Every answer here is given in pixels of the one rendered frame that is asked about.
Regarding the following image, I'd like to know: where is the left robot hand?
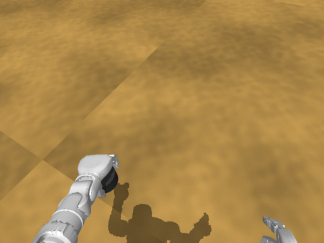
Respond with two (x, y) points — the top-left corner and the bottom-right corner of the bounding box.
(77, 154), (119, 197)

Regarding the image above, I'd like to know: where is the left robot arm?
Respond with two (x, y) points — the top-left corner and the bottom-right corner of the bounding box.
(31, 173), (101, 243)

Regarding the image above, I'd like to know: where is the tin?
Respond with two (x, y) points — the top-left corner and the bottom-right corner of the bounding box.
(101, 166), (118, 193)

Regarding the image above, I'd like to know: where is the right robot hand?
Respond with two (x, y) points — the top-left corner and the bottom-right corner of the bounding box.
(259, 216), (297, 243)

